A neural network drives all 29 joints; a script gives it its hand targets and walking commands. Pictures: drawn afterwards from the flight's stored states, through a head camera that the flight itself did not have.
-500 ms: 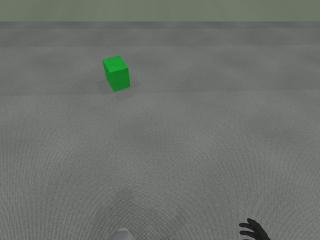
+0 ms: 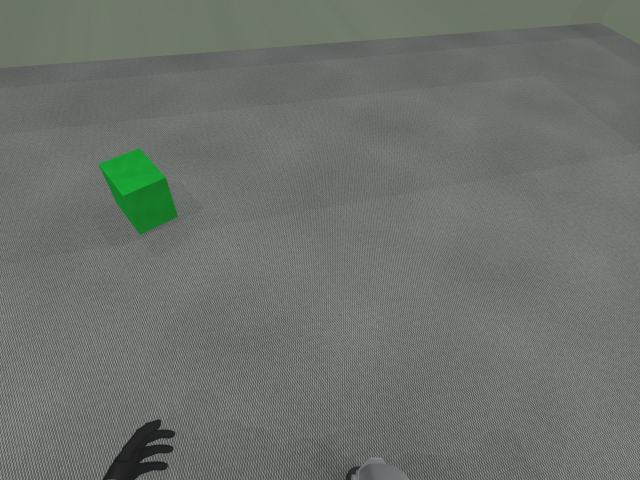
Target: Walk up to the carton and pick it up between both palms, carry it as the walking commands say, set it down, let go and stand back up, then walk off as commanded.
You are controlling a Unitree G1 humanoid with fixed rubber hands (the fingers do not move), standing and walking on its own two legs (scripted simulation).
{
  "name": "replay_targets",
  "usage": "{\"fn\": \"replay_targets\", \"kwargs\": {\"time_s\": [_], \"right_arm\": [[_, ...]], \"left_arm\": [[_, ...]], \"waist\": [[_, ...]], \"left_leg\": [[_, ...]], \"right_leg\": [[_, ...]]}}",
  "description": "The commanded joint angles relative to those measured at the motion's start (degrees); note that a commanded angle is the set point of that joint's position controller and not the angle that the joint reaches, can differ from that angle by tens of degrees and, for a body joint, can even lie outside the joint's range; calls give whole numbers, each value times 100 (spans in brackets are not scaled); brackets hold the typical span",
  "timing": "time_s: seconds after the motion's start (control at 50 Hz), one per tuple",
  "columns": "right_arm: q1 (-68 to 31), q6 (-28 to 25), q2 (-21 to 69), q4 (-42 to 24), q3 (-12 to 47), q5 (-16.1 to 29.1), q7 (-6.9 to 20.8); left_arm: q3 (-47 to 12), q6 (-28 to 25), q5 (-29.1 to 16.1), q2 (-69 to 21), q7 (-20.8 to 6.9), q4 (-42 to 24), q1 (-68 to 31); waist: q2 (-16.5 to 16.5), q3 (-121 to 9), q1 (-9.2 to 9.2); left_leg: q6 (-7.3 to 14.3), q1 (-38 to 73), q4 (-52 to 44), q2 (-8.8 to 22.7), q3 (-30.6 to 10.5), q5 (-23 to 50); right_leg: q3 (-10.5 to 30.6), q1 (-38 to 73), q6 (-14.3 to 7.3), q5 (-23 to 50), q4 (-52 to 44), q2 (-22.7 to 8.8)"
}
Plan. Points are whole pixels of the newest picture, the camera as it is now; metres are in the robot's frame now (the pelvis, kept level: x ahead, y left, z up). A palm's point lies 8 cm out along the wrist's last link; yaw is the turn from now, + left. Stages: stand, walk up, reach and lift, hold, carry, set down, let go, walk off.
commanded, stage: walk up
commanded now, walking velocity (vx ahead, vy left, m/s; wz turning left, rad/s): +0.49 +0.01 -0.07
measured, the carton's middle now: (139, 191) +1.31 +0.60 -0.67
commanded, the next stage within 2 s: none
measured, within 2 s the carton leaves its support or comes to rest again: neither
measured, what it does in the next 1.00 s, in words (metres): walks ahead: right foot, then left foot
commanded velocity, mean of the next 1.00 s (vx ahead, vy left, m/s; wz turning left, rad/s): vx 0.48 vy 0.00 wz -0.12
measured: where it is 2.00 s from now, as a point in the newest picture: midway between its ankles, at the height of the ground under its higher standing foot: (258, 304)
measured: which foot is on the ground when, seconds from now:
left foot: down 0.00-0.10, up 0.12-0.48, down 0.50-1.00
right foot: up 0.00-0.08, down 0.10-0.52, up 0.54-1.00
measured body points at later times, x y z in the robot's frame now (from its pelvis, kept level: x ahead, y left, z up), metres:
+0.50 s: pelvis +0.25 +0.01 -0.01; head +0.27 +0.03 +0.44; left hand +0.17 +0.26 -0.16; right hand +0.45 -0.22 -0.11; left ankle +0.35 +0.13 -0.74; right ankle +0.16 -0.14 -0.74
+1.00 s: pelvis +0.49 +0.02 -0.01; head +0.51 +0.01 +0.43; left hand +0.70 +0.21 -0.13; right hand +0.38 -0.22 -0.16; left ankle +0.35 +0.12 -0.74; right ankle +0.59 -0.12 -0.73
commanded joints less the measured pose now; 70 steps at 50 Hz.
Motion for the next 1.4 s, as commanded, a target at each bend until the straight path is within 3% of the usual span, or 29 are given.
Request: {"fn": "replay_targets", "kwargs": {"time_s": [0.0, 0.04, 0.06, 0.08, 0.1, 0.12, 0.18, 0.24, 0.28, 0.4, 0.44, 0.48, 0.5, 0.52, 0.56, 0.62, 0.78, 0.9, 0.98, 1.0, 1.02, 1.04, 1.06, 1.1, 1.2, 1.24, 1.28, 1.3, 1.38], "right_arm": [[-25, -11, -925, -237, -146, 1, -65], [-34, 42, -972, -181, -140, 43, -92], [-115, 72, -948, -190, -127, 76, -76], [-278, 46, -793, -337, -94, 109, -48], [67, 12, -265, -478, 23, 150, -7], [-241, -3, -535, -609, -26, 80, -42], [-860, -15, -478, -645, -79, 51, 22], [-811, 181, -228, -594, -85, -27, 162], [-1105, 244, -183, -645, -54, 0, 225], [-2194, 228, -153, -790, 66, 95, 257], [-2065, 181, -229, -765, 60, 92, 202], [-1169, 96, -596, -486, -65, 59, 86], [-340, 41, -1169, -285, -242, -58, -4], [48, 94, -1801, -252, -427, -32, -37], [-770, 121, -1232, -368, -250, 48, -9], [-1165, -21, -629, -375, -82, 98, -50], [-610, -119, -528, -138, -44, 75, -35], [-108, -18, -675, 73, -11, 3, -114], [-132, 98, -763, 179, -3, 40, -194], [-97, 185, -615, 174, 39, 97, -214], [-126, 189, -554, -124, -3, 284, -180], [-138, 247, -346, -342, 74, 349, -149], [-93, 312, -394, -424, -15, 305, -193], [-354, 379, -300, -500, -117, 229, -181], [-675, 710, -19, -698, -113, 142, 19], [-990, 700, -28, -799, -70, 155, 108], [-1578, 750, -209, -1027, -42, 81, 409], [-1810, 754, -287, -1123, -23, 67, 483], [-1181, 525, -269, -936, 27, 65, 443]], "left_arm": [[41, -70, 4, 223, 17, -335, -189], [77, -120, 14, 341, 77, -262, 182], [144, -176, 32, 503, 138, -40, 882], [304, -242, 129, 971, 225, 239, 1922], [424, -249, 188, 1602, 298, 339, 2491], [398, -184, 94, 1673, 293, 442, 2612], [225, -288, 38, 734, 315, 256, 1641], [100, -415, -30, 441, 330, 261, 1578], [94, -445, -30, 525, 319, 281, 1571], [125, -355, -31, 835, 311, 402, 1909], [124, -318, -51, 892, 327, 447, 1911], [58, -304, -49, 665, 322, 451, 1973], [13, -339, -50, 416, 322, 329, 1940], [-17, -306, -87, 201, 309, 163, 2091], [89, -227, -1, 417, 335, 210, 1715], [97, -148, 50, 214, 245, 318, 1724], [63, 10, 39, -39, 94, -6, 584], [53, -11, 19, 32, 70, -231, -241], [90, -113, 6, 160, 197, -154, 168], [207, -204, -4, 395, 302, 75, 1036], [415, -257, 99, 1109, 417, 183, 1844], [508, -235, 18, 1598, 455, 327, 2055], [505, -196, -74, 1401, 461, 325, 2144], [407, -152, -147, 827, 503, 79, 1205], [280, -19, -126, 551, 507, -205, 466], [268, -12, -37, 645, 467, -224, 457], [393, -49, 31, 1124, 456, -35, 1114], [423, -42, 27, 1271, 474, -76, 1037], [359, -99, 71, 1282, 330, -75, 522]], "waist": [[790, 93, 180], [568, -259, 414], [330, -720, 754], [-108, -1420, 1228], [-1519, -1941, 1242], [-1353, -1989, 1174], [-477, -418, 838], [-397, -292, 529], [-577, -194, 543], [-801, 55, 827], [-625, -94, 712], [105, -657, 295], [1124, -1189, -71], [2329, -1572, -172], [1102, -609, 321], [715, -91, 618], [727, 145, 396], [641, 234, 132], [389, -165, 436], [130, -747, 815], [26, -1397, 1019], [-1125, -2219, 978], [-946, -2601, 829], [-673, -1715, 637], [-904, -936, 295], [-1097, -853, 294], [-1246, -787, 469], [-1301, -539, 497], [-893, -537, 56]], "left_leg": [[558, -69, -492, 1485, -891, 2473], [443, -5, 247, 1370, -704, 3031], [310, -350, 1219, 1154, -524, 3182], [74, -1377, 2691, 892, -442, 2579], [-116, -2943, 4209, 132, -539, -537], [-41, -3551, 5134, 230, -1244, -1496], [-103, -3961, 4975, 705, -1437, -337], [-354, -3266, 4522, 653, -1088, 69], [-410, -2960, 3840, 621, -942, 280], [-347, -2226, 1908, 338, -562, 686], [-227, -1761, 1410, 333, -573, 731], [-22, -156, 945, 304, -603, 707], [281, 807, 613, 1237, -1818, -250], [800, 1385, -460, 2530, -3894, -1869], [827, 44, -633, 2254, -3315, -1605], [579, -647, -802, 1600, -2039, -359], [626, -695, -736, 1296, -866, 1261], [743, 95, -625, 1439, -755, 2328], [543, 320, 616, 1239, -408, 4128], [181, -315, 1834, 922, -435, 4658], [-199, -1402, 3217, 615, -665, 3144], [-479, -2525, 4824, -184, -645, -1676], [-454, -2664, 5596, -107, -1057, -2314], [-398, -2888, 5654, 246, -1323, -1788], [-369, -2740, 4858, 205, -909, -843], [-272, -2596, 3822, 272, -746, -514], [-97, -3063, 3505, 367, -596, -222], [-78, -3306, 3333, 469, -769, -265], [-49, -1748, 2307, 294, -221, -303]], "right_leg": [[-63, 158, -131, -259, -325, 93], [-126, 840, -300, -341, -853, 202], [-157, 1851, -473, -136, -1245, 220], [695, 3292, -779, -281, -1274, -428], [2898, 4467, -1295, -214, -1738, -1869], [3398, 4515, -1426, -437, -1882, -2037], [1998, 3018, -1119, -382, -2217, -1311], [1029, 2137, -969, 1259, -2309, -1043], [664, 1836, -906, 1036, -2460, -898], [579, 1714, -914, -113, -2698, -836], [606, 1741, -837, 14, -2349, -917], [377, 1195, -600, -159, -958, -488], [23, 420, -345, -796, 736, 22], [-72, -764, -197, -2419, 2373, 483], [447, -932, -177, -1874, 3189, -73], [452, -766, -25, -1152, 2754, -361], [57, -377, 24, 49, 1033, -264], [-134, -431, -108, -138, 117, -120], [-331, 429, -366, -403, -776, 189], [-213, 1838, -515, 1176, -1266, 38], [583, 3089, -869, 4693, -792, -1038], [1411, 4215, -1590, 8428, -210, -2363], [1376, 4232, -1638, 8685, -229, -2546], [813, 3282, -1339, 5697, -726, -2085], [-240, 1871, -1160, 3687, -1067, -1596], [-486, 1638, -998, 1952, -1209, -1447], [495, 1794, -956, -2705, -2503, -1967], [772, 1828, -855, -3469, -2786, -2171], [-82, 1313, -624, -3211, -2518, -1719]]}}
